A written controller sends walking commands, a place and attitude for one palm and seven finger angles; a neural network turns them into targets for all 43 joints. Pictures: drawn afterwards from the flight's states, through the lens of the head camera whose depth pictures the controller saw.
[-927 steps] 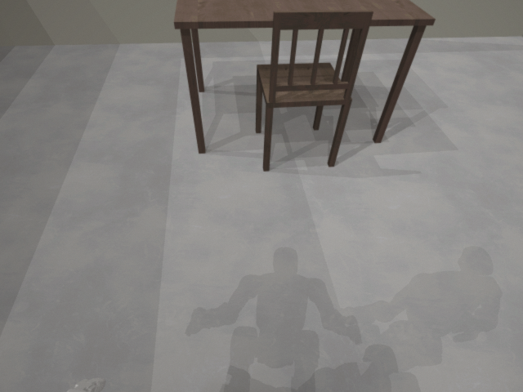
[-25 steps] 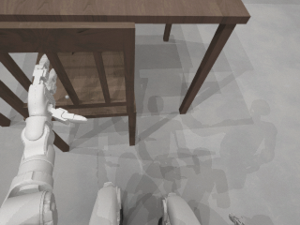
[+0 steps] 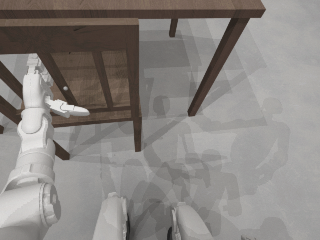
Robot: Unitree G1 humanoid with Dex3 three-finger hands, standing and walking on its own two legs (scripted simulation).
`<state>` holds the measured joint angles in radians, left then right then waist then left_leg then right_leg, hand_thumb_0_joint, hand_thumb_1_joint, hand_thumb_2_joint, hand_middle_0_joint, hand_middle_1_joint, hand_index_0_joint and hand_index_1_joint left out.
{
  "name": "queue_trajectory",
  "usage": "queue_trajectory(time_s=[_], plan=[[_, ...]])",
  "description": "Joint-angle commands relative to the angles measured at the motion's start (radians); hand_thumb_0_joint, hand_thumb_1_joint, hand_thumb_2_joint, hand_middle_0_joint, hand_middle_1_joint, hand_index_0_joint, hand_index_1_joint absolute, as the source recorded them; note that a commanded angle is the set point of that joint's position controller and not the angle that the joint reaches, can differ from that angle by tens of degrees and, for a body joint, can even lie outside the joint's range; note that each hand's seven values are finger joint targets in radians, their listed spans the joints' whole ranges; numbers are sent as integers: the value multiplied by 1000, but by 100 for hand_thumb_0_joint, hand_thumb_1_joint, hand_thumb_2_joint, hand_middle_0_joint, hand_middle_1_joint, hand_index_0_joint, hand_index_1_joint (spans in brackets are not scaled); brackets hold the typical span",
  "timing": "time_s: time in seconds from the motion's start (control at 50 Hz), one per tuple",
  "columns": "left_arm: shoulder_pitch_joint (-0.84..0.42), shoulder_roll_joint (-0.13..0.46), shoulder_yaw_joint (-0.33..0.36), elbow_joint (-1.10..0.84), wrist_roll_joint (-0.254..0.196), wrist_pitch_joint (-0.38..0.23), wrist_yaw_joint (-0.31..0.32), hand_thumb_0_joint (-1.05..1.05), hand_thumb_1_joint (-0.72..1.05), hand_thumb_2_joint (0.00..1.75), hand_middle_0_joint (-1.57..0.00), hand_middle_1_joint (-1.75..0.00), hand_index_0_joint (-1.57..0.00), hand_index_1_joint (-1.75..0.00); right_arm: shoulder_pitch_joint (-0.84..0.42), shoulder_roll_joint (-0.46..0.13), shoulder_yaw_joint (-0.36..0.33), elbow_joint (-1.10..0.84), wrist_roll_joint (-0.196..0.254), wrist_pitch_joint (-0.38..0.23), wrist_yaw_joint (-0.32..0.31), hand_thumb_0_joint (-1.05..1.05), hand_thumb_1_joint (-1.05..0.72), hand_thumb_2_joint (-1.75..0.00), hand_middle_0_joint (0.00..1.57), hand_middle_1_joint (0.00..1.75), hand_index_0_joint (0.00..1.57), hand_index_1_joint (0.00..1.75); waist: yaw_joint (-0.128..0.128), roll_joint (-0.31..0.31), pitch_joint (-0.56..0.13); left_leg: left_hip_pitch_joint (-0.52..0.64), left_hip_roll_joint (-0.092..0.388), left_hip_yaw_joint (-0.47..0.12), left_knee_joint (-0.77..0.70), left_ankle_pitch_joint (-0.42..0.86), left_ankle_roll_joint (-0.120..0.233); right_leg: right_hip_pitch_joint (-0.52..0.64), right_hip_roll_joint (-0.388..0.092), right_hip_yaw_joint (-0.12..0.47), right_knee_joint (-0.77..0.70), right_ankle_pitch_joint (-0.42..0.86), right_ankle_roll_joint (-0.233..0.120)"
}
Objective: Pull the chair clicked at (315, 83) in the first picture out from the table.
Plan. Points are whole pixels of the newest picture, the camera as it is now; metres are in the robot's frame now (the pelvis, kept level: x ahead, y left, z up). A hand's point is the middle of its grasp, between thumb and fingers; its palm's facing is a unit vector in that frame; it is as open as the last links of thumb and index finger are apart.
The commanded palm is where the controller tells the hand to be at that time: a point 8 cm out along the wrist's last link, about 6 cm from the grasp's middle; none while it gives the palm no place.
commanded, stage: push the fingers through the gap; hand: left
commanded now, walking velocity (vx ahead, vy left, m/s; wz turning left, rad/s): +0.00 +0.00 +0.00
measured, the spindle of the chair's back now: (62, 85) +0.50 +0.24 +0.00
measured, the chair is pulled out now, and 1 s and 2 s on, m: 0.00 0.00 0.04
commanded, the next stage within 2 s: hook a spindle and tug to test in 0.32 s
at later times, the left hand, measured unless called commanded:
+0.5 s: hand (67, 90) +0.47 +0.22 +0.04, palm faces +0.13 -0.99 -0.02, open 16.9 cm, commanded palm +0.44 +0.25 +0.03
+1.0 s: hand (67, 89) +0.47 +0.22 +0.04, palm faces +0.16 -0.99 -0.02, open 11.6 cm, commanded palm +0.44 +0.24 +0.03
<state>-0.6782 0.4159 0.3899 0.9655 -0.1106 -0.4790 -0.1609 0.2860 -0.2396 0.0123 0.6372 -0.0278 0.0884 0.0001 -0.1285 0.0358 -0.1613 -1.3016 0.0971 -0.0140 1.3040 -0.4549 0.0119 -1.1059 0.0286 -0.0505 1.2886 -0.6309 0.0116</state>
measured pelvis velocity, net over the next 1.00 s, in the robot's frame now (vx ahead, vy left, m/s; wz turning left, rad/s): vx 0.00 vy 0.00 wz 0.00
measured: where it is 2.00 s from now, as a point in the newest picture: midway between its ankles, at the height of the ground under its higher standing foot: outside the picture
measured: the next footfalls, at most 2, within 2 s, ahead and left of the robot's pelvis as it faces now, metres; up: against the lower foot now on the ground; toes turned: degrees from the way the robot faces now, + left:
none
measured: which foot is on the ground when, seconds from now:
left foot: down 0.00-1.00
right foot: down 0.00-1.00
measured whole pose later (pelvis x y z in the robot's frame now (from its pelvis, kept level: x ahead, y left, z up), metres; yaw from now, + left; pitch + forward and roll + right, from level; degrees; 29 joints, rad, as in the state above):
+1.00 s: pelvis +0.00 +0.00 +0.00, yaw +0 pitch +26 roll -5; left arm -0.65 0.40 0.37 0.94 -0.12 -0.48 -0.11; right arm 0.28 -0.24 0.01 0.63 -0.03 0.11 0.01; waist -0.13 0.04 -0.16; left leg -1.29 0.10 -0.02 1.30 -0.45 0.01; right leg -1.10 0.03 -0.05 1.28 -0.63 0.01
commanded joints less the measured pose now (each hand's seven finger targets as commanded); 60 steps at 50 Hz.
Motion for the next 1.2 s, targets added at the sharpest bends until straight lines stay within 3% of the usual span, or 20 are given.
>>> queue_trajectory(time_s=[0.0, 0.08, 0.12, 0.16, 0.28, 0.32, 0.4, 0.48, 0.52, 0.54, 0.62, 0.64, 0.7, 0.84, 0.9, 0.94, 1.0, 1.12, 1.16, 1.18], plan=[[-314, 220, 34, -210, -13, -77, -8, 0, -50, 30, -6, -8, -6, -8, 119, -183, -65, -69, -2, -6, -9, 0, -90, -90, 20, 30, 20, 30, -1, 94, -491, 601, -45, -49, -118, 291, 10, 18, 30, -3, -197, 325, -32], [-335, 247, 45, -194, -8, -81, -13, 0, -50, 30, -6, -8, -6, -8, 122, -187, -63, -62, 0, 1, -11, 0, -90, -90, 20, 30, 20, 30, -7, 106, -458, 581, -43, -49, -117, 266, 10, -1, 29, -1, -195, 304, -32], [-361, 223, 26, -206, -12, -82, -14, 0, -50, 30, -6, -8, -6, -8, 119, -184, -63, -64, 1, 1, -11, 0, -90, -90, 20, 30, 20, 30, -18, 102, -452, 577, -45, -45, -119, 243, 14, 0, 29, 1, -205, 290, -29], [-351, 259, 57, -216, -13, -93, -14, 0, -50, 30, -6, -8, -6, -8, 123, -189, -65, -63, 0, -1, -14, 0, -90, -90, 20, 30, 20, 30, -5, 107, -480, 599, -43, -52, -121, 265, 11, 7, 29, -1, -196, 301, -33], [-393, 221, 11, -220, -4, -99, -10, 0, -50, 30, -6, -8, -6, -8, 120, -187, -66, -49, -2, 0, -14, 0, -90, -90, 20, 30, 20, 30, -21, 155, -475, 636, -40, -61, -119, 264, 7, -42, 28, -7, -194, 286, -36], [-360, 196, 2, -204, -9, -89, -9, 0, -50, 30, -6, -8, -6, -8, 119, -185, -66, -56, -1, 2, -12, 0, -90, -90, 20, 30, 20, 30, -18, 128, -470, 626, -44, -58, -124, 255, 9, -25, 29, -7, -204, 284, -35], [-351, 246, 43, -168, -9, -77, -3, 0, -50, 30, -6, -8, -6, -8, 120, -191, -62, -58, -1, 7, -14, 0, -90, -90, 20, 30, 20, 30, -11, 97, -459, 569, -46, -50, -118, 236, 14, -1, 27, -1, -201, 282, -31], [-367, 268, 55, -189, -5, -90, -2, 0, -50, 30, -13, -30, -13, -30, 113, -187, -58, -65, -2, 7, -13, 0, -90, -90, 20, 30, 20, 30, -6, 117, -466, 569, -45, -45, -112, 253, 13, 6, 28, 4, -193, 297, -32], [-366, 253, 43, -210, -2, -100, -3, 0, -50, 30, -17, -41, -17, -41, 110, -185, -59, -70, -2, 7, -13, 0, -90, -90, 20, 30, 20, 30, -6, 118, -482, 584, -44, -48, -113, 259, 12, 7, 30, 4, -192, 299, -33], [-387, 219, 16, -218, -5, -105, -6, 0, -50, 30, -18, -46, -18, -46, 111, -182, -61, -69, -3, 3, -11, 0, -90, -90, 20, 30, 20, 30, -19, 129, -484, 599, -45, -52, -109, 267, 13, -13, 30, 2, -188, 301, -34], [-375, 223, 17, -205, -10, -96, -14, 0, -50, 30, -25, -68, -25, -68, 115, -187, -64, -60, -1, 5, -13, 0, -90, -90, 20, 30, 20, 30, -19, 115, -481, 598, -44, -51, -110, 259, 12, -7, 30, 1, -196, 299, -33], [-376, 202, 1, -206, -13, -95, -18, 0, -50, 30, -27, -74, -27, -74, 118, -186, -63, -60, -1, 3, -12, 0, -90, -90, 20, 30, 20, 30, -19, 139, -485, 616, -44, -58, -112, 264, 10, -24, 30, -3, -190, 295, -36], [-362, 213, 13, -180, -16, -75, -17, 0, -50, 30, -32, -90, -32, -90, 118, -187, -63, -58, 2, 7, -12, 0, -90, -90, 20, 30, 20, 30, -19, 96, -465, 583, -46, -54, -115, 246, 14, -4, 29, -3, -200, 290, -32], [-379, 199, 4, -261, -8, -98, 14, 0, -11, 47, -45, -129, -45, -129, 114, -179, -65, -64, -3, 3, -8, 0, -90, -90, 20, 30, 20, 30, -8, 159, -497, 653, -43, -64, -122, 290, 6, -26, 30, -9, -188, 302, -39], [-351, 195, 2, -278, -1, -102, 27, 0, 6, 54, -50, -145, -50, -145, 113, -180, -68, -62, -6, 5, -5, 0, -90, -90, 20, 30, 20, 30, -5, 148, -520, 670, -40, -61, -122, 317, 4, -13, 31, -9, -192, 325, -38], [-332, 149, -35, -282, -2, -103, 26, 0, 17, 59, -50, -145, -50, -145, 111, -177, -68, -68, -4, 4, 0, 0, -90, -90, 20, 30, 20, 30, -10, 148, -515, 681, -43, -65, -129, 326, 4, -15, 32, -13, -193, 327, -41], [-358, 135, -53, -252, 6, -95, 28, 0, 34, 66, -50, -145, -50, -145, 113, -178, -70, -56, -4, 7, 0, 0, -90, -90, 20, 30, 20, 30, -29, 119, -474, 652, -42, -65, -130, 279, 6, -30, 32, -14, -202, 302, -36], [-343, 181, -21, -253, 16, -104, 26, 0, 68, 80, -50, -145, -50, -145, 120, -179, -70, -56, -7, 11, 2, 0, -90, -90, 20, 30, 20, 30, -8, 139, -502, 659, -45, -57, -125, 321, 6, 0, 32, -9, -195, 339, -40], [-319, 145, -41, -263, 7, -104, 19, 0, 79, 85, -50, -145, -50, -145, 116, -176, -71, -62, -5, 12, 3, 0, -90, -90, 20, 30, 20, 30, -11, 140, -520, 687, -45, -58, -125, 355, 5, -2, 31, -11, -194, 361, -40], [-311, 157, -30, -264, 2, -100, 17, 0, 84, 88, -50, -145, -50, -145, 118, -177, -72, -59, -5, 14, 3, 0, -90, -90, 20, 30, 20, 30, -9, 134, -515, 681, -43, -56, -125, 357, 5, 8, 32, -10, -198, 369, -38]])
